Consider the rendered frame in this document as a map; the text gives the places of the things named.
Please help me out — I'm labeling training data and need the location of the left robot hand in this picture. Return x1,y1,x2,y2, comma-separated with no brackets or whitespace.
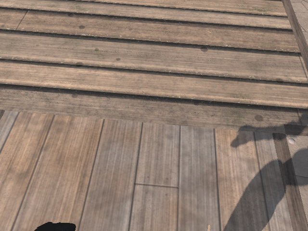
35,221,76,231

